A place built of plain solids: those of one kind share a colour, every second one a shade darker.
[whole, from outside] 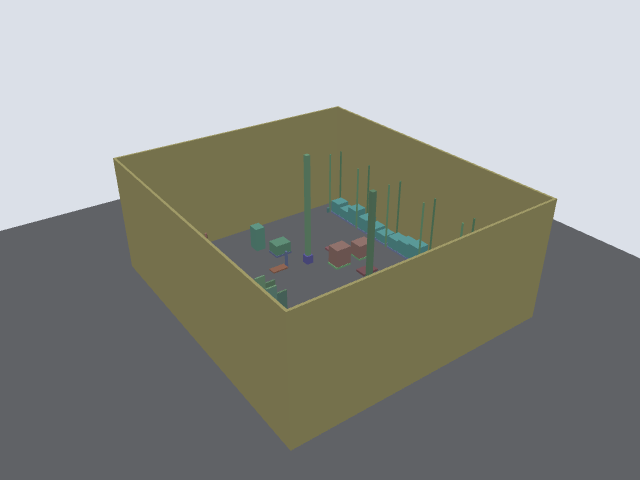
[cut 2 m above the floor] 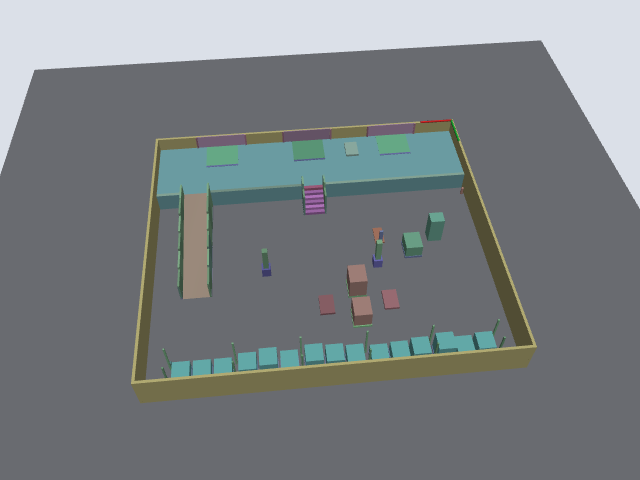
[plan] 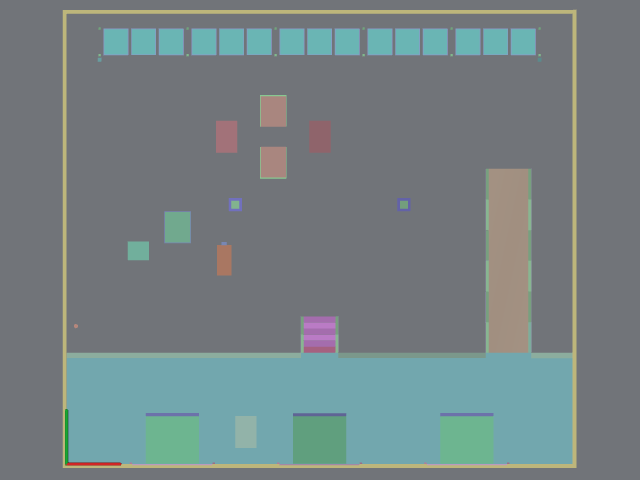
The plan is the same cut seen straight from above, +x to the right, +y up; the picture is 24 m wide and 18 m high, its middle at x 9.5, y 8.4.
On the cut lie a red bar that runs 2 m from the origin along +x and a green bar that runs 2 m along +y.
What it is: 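The dock platform, its doors, stairs and ramp, and the hall's floor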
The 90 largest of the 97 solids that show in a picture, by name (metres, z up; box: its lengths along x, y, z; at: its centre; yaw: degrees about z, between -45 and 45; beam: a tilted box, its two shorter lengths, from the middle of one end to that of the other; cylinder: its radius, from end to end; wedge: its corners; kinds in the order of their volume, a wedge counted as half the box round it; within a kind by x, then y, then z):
{
 "south_deck_1": {"box": [18.97, 4.17, 1.2], "at": [9.49, 2.08, 0.55]},
 "wall_1": {"box": [0.15, 17.18, 7.84], "at": [-0.07, 8.44, 3.87]},
 "wall_2": {"box": [19.27, 0.15, 7.84], "at": [9.49, -0.07, 3.87]},
 "wall_3": {"box": [19.27, 0.15, 7.84], "at": [9.49, 16.96, 3.87]},
 "wall_4": {"box": [0.15, 17.18, 7.84], "at": [19.05, 8.44, 3.87]},
 "rack_load_1": {"box": [0.89, 0.95, 0.9], "at": [1.85, 15.83, 0.59]},
 "rack_load_2": {"box": [0.89, 0.95, 0.7], "at": [2.89, 15.83, 0.49]},
 "rack_load_3": {"box": [0.89, 0.95, 1.19], "at": [3.92, 15.83, 0.74]},
 "rack_load_4": {"box": [0.89, 0.95, 0.94], "at": [5.15, 15.83, 0.61]},
 "rack_load_5": {"box": [0.89, 0.95, 0.71], "at": [6.19, 15.83, 0.5]},
 "rack_load_6": {"box": [0.89, 0.95, 0.6], "at": [7.22, 15.83, 0.44]},
 "rack_load_7": {"box": [0.89, 0.95, 0.79], "at": [8.45, 15.83, 0.54]},
 "rack_load_8": {"box": [0.89, 0.95, 1.0], "at": [9.49, 15.83, 0.64]},
 "rack_load_9": {"box": [0.89, 0.95, 1.18], "at": [10.52, 15.83, 0.73]},
 "rack_load_10": {"box": [0.89, 0.95, 0.79], "at": [11.75, 15.83, 0.53]},
 "rack_load_11": {"box": [0.89, 0.95, 1.2], "at": [12.79, 15.83, 0.74]},
 "rack_load_12": {"box": [0.89, 0.95, 0.93], "at": [13.82, 15.83, 0.6]},
 "rack_load_13": {"box": [0.89, 0.95, 0.58], "at": [15.05, 15.83, 0.43]},
 "rack_load_14": {"box": [0.89, 0.95, 0.59], "at": [16.09, 15.83, 0.43]},
 "rack_load_15": {"box": [0.89, 0.95, 0.61], "at": [17.12, 15.83, 0.44]},
 "south_ramp_1": {"wedge": [[15.82, 4.17, -0.05], [15.82, 4.17, 1.15], [15.82, 11.07, -0.05], [15.82, 11.07, 0.0], [17.32, 4.17, -0.05], [17.32, 4.17, 1.15], [17.32, 11.07, -0.05], [17.32, 11.07, 0.0]]},
 "dock_south_cheek_whole_1": {"box": [0.11, 0.68, 2.2], "at": [8.84, 4.51, 1.05]},
 "dock_south_cheek_whole_2": {"box": [0.11, 0.68, 1.62], "at": [8.84, 5.2, 0.76]},
 "dock_south_cheek_whole_3": {"box": [0.11, 0.68, 2.2], "at": [10.13, 4.51, 1.05]},
 "dock_south_cheek_whole_4": {"box": [0.11, 0.68, 1.62], "at": [10.13, 5.2, 0.76]},
 "dock_south_cheek_whole_5": {"box": [0.11, 1.15, 2.2], "at": [15.78, 4.74, 1.05]},
 "dock_south_cheek_whole_6": {"box": [0.11, 1.15, 2.01], "at": [15.78, 5.89, 0.95]},
 "dock_south_cheek_whole_7": {"box": [0.11, 1.15, 1.82], "at": [15.78, 7.04, 0.86]},
 "dock_south_cheek_whole_8": {"box": [0.11, 1.15, 1.62], "at": [15.78, 8.19, 0.76]},
 "dock_south_cheek_whole_9": {"box": [0.11, 1.15, 1.43], "at": [15.78, 9.34, 0.67]},
 "dock_south_cheek_whole_10": {"box": [0.11, 1.15, 1.24], "at": [15.78, 10.49, 0.57]},
 "dock_south_cheek_whole_11": {"box": [0.11, 1.15, 2.2], "at": [17.37, 4.74, 1.05]},
 "dock_south_cheek_whole_12": {"box": [0.11, 1.15, 2.01], "at": [17.37, 5.89, 0.95]},
 "dock_south_cheek_whole_13": {"box": [0.11, 1.15, 1.82], "at": [17.37, 7.04, 0.86]},
 "dock_south_cheek_whole_14": {"box": [0.11, 1.15, 1.62], "at": [17.37, 8.19, 0.76]},
 "dock_south_cheek_whole_15": {"box": [0.11, 1.15, 1.43], "at": [17.37, 9.34, 0.67]},
 "dock_south_cheek_whole_16": {"box": [0.11, 1.15, 1.24], "at": [17.37, 10.49, 0.57]},
 "floor_pinch_load_1": {"box": [0.95, 1.15, 1.28], "at": [7.75, 11.32, 0.78]},
 "floor_pinch_load_2": {"box": [0.95, 1.15, 0.96], "at": [7.75, 13.22, 0.62]},
 "rack_pal_1": {"box": [0.94, 1.0, 0.19], "at": [2.89, 15.83, 0.04]},
 "rack_pal_2": {"box": [0.94, 1.0, 0.19], "at": [3.92, 15.83, 0.04]},
 "rack_pal_3": {"box": [0.94, 1.0, 0.19], "at": [6.19, 15.83, 0.04]},
 "rack_pal_4": {"box": [0.94, 1.0, 0.19], "at": [7.22, 15.83, 0.04]},
 "rack_pal_5": {"box": [0.94, 1.0, 0.19], "at": [9.49, 15.83, 0.04]},
 "rack_pal_6": {"box": [0.94, 1.0, 0.19], "at": [10.52, 15.83, 0.04]},
 "rack_pal_7": {"box": [0.94, 1.0, 0.19], "at": [11.75, 15.83, 0.04]},
 "rack_pal_8": {"box": [0.94, 1.0, 0.19], "at": [12.79, 15.83, 0.04]},
 "rack_pal_9": {"box": [0.94, 1.0, 0.19], "at": [13.82, 15.83, 0.04]},
 "rack_pal_10": {"box": [0.94, 1.0, 0.19], "at": [15.05, 15.83, 0.04]},
 "rack_pal_11": {"box": [0.94, 1.0, 0.19], "at": [16.09, 15.83, 0.04]},
 "south_shutter_1": {"box": [3.0, 0.05, 3.25], "at": [3.96, -0.03, 2.73]},
 "south_shutter_2": {"box": [3.0, 0.05, 3.25], "at": [9.48, -0.03, 2.73]},
 "south_shutter_3": {"box": [3.0, 0.05, 3.25], "at": [15.01, -0.03, 2.73]},
 "column_1": {"box": [0.3, 0.3, 7.84], "at": [6.32, 9.72, 3.87]},
 "column_2": {"box": [0.3, 0.3, 7.84], "at": [12.65, 9.72, 3.87]},
 "cage_1": {"box": [0.8, 0.7, 1.75], "at": [2.69, 7.99, 0.82]},
 "south_stair_steps_1": {"box": [1.2, 0.23, 1.01], "at": [9.49, 4.51, 0.45]},
 "south_stair_steps_2": {"box": [1.2, 0.23, 0.82], "at": [9.49, 4.74, 0.36]},
 "south_stair_steps_3": {"box": [1.2, 0.23, 0.62], "at": [9.49, 4.97, 0.26]},
 "south_stair_steps_4": {"box": [1.2, 0.23, 0.43], "at": [9.49, 5.2, 0.17]},
 "south_stair_steps_5": {"box": [1.2, 0.23, 0.24], "at": [9.49, 5.42, 0.07]},
 "dock_south_cheek_1": {"box": [0.1, 0.68, 2.16], "at": [10.14, 4.51, 1.03]},
 "dock_south_cheek_2": {"box": [0.1, 0.68, 1.58], "at": [10.14, 5.2, 0.74]},
 "dock_south_cheek_3": {"box": [0.1, 1.15, 1.58], "at": [15.77, 8.19, 0.74]},
 "dock_south_cheek_4": {"box": [0.1, 1.15, 1.39], "at": [15.77, 9.34, 0.65]},
 "dock_south_cheek_5": {"box": [0.1, 1.15, 2.16], "at": [17.37, 4.74, 1.03]},
 "stage_load_1": {"box": [0.95, 1.15, 0.75], "at": [4.16, 8.88, 0.51]},
 "south_lev_1": {"box": [2.0, 1.78, 0.07], "at": [3.96, 0.9, 1.13]},
 "south_lev_2": {"box": [2.0, 1.78, 0.07], "at": [9.49, 0.9, 1.13]},
 "south_lev_3": {"box": [2.0, 1.78, 0.07], "at": [15.01, 0.9, 1.13]},
 "floor_pinch_pal_1": {"box": [1.0, 1.2, 0.19], "at": [7.75, 11.29, 0.04]},
 "floor_pinch_pal_2": {"box": [1.0, 1.2, 0.19], "at": [7.75, 13.24, 0.04]},
 "floorpallet_whole_1": {"box": [0.8, 1.2, 0.19], "at": [6.0, 12.27, 0.05]},
 "floorpallet_whole_2": {"box": [0.8, 1.2, 0.19], "at": [9.5, 12.27, 0.05]},
 "south_stair_stair_head_1": {"box": [1.2, 0.23, 1.2], "at": [9.49, 4.28, 0.55]},
 "column_guard_1": {"box": [0.5, 0.5, 0.65], "at": [6.32, 9.72, 0.28]},
 "column_guard_2": {"box": [0.5, 0.5, 0.65], "at": [12.65, 9.72, 0.28]},
 "rack_1": {"box": [0.09, 0.09, 4.85], "at": [1.24, 15.33, 2.38]},
 "rack_2": {"box": [0.09, 0.09, 4.85], "at": [1.24, 16.33, 2.38]},
 "rack_3": {"box": [0.09, 0.09, 4.85], "at": [4.54, 15.33, 2.38]},
 "rack_4": {"box": [0.09, 0.09, 4.85], "at": [4.54, 16.33, 2.38]},
 "rack_5": {"box": [0.09, 0.09, 4.85], "at": [7.84, 15.33, 2.38]},
 "rack_6": {"box": [0.09, 0.09, 4.85], "at": [7.84, 16.33, 2.38]},
 "rack_7": {"box": [0.09, 0.09, 4.85], "at": [11.14, 15.33, 2.38]},
 "rack_8": {"box": [0.09, 0.09, 4.85], "at": [11.14, 16.33, 2.38]},
 "stage_pal_1": {"box": [1.0, 1.2, 0.19], "at": [4.16, 8.88, 0.04]},
 "platpallet_whole_1": {"box": [0.8, 1.2, 0.19], "at": [6.72, 1.2, 1.2]},
 "south_edge_1": {"box": [8.79, 0.2, 0.05], "at": [4.39, 4.07, 1.13]},
 "south_edge_2": {"box": [5.54, 0.2, 0.05], "at": [12.95, 4.07, 1.13]},
 "pallet_truck_1": {"box": [0.55, 1.15, 0.14], "at": [5.91, 7.64, 0.02]}
}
